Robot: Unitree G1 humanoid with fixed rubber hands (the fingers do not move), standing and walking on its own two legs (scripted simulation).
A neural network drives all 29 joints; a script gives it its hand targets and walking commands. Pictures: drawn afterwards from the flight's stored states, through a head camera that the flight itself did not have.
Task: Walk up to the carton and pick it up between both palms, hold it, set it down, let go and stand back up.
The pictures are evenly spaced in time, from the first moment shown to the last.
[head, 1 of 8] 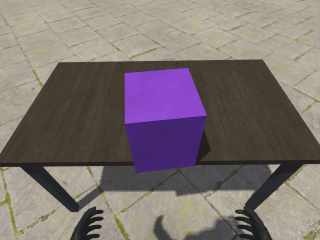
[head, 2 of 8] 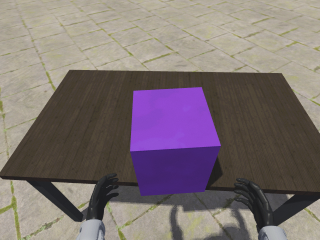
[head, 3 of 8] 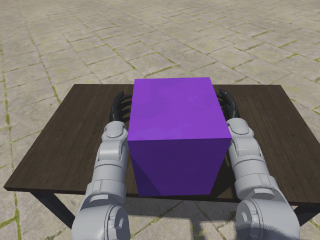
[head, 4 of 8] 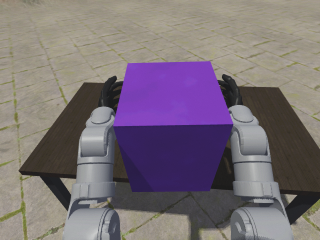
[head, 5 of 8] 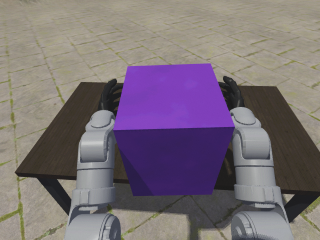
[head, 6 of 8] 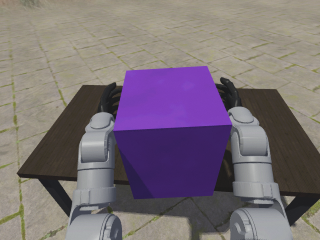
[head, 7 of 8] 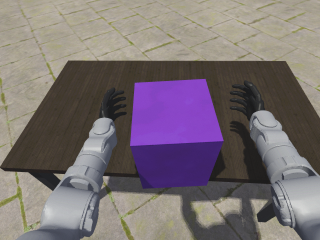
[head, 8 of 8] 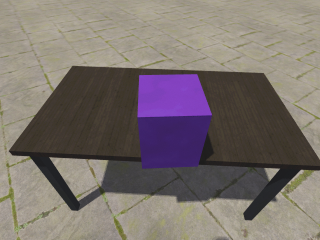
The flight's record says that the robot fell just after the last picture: no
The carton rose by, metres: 0.18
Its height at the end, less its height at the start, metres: +0.00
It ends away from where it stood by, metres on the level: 0.01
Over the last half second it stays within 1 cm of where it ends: yes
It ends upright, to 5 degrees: yes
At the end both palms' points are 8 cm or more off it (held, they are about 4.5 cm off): yes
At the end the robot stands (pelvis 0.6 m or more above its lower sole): yes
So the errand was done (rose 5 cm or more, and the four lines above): yes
